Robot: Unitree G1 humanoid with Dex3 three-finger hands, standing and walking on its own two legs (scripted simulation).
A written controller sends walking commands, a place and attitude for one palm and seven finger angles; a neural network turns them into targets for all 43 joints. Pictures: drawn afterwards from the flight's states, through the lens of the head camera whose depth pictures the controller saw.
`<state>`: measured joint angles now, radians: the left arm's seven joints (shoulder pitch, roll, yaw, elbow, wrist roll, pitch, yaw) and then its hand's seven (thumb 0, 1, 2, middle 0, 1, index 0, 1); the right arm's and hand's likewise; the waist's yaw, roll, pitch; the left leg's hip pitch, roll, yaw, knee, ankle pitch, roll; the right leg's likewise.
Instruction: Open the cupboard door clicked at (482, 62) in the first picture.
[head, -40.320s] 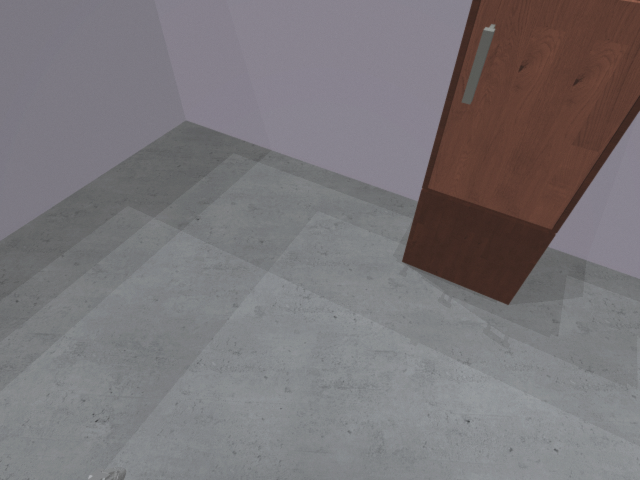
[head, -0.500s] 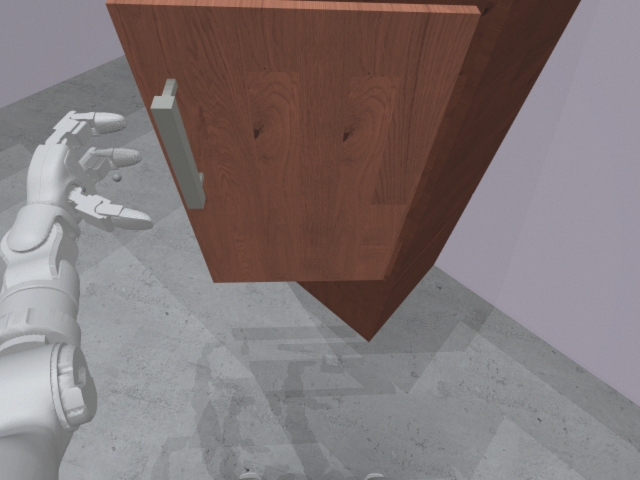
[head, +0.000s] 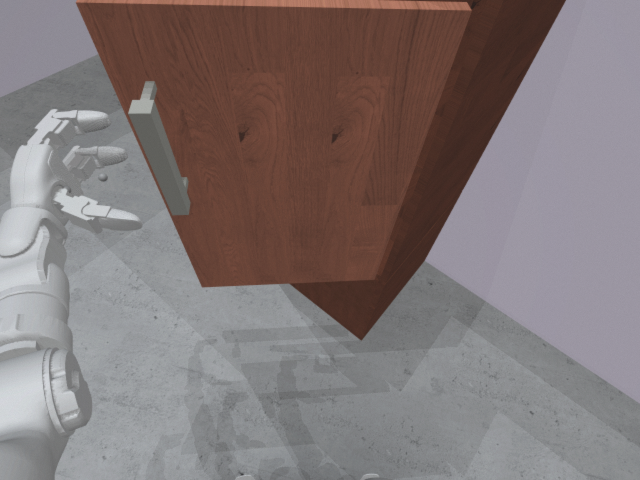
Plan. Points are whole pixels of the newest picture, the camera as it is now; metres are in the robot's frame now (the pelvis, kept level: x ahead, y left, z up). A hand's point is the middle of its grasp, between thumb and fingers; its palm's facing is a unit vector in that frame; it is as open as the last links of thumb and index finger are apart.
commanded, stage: move the hooked fingers beside the handle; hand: left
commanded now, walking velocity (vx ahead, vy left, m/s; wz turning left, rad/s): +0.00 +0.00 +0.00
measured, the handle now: (166, 153) +0.50 +0.18 +0.11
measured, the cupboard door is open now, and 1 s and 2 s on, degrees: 44 44 43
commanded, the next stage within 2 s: slide the fingers in behind the handle in 0.42 s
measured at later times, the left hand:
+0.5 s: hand (103, 176) +0.45 +0.24 +0.11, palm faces +0.05 -1.00 -0.01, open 14.0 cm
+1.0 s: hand (126, 179) +0.45 +0.22 +0.11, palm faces +0.05 -1.00 +0.01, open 14.0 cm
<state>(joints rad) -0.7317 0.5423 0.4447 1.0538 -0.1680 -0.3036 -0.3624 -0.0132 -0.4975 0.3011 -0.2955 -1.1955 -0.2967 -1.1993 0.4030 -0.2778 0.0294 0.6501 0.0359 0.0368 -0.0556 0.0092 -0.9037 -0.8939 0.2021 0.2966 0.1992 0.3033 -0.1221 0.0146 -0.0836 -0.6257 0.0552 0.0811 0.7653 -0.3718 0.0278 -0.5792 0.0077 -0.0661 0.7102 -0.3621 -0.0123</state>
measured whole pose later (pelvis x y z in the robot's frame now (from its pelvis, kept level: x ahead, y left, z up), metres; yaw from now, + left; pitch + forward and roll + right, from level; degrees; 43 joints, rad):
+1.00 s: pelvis +0.00 +0.00 +0.00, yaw +0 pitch +12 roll -2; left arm -0.73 0.46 0.38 1.02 -0.16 -0.29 -0.27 -0.01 -0.50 0.30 -0.29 -1.20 -0.30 -1.20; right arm 0.39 -0.27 0.03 0.64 0.04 0.03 -0.04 0.01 -0.90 -0.89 0.20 0.30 0.20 0.30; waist -0.12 0.02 -0.09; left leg -0.62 0.05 0.08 0.78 -0.37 0.03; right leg -0.57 0.00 -0.07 0.72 -0.36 -0.01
